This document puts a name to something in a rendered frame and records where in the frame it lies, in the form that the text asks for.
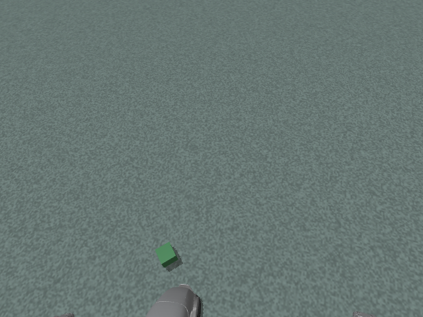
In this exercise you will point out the cube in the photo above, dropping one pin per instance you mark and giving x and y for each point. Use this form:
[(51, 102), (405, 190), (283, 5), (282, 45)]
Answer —
[(166, 254)]

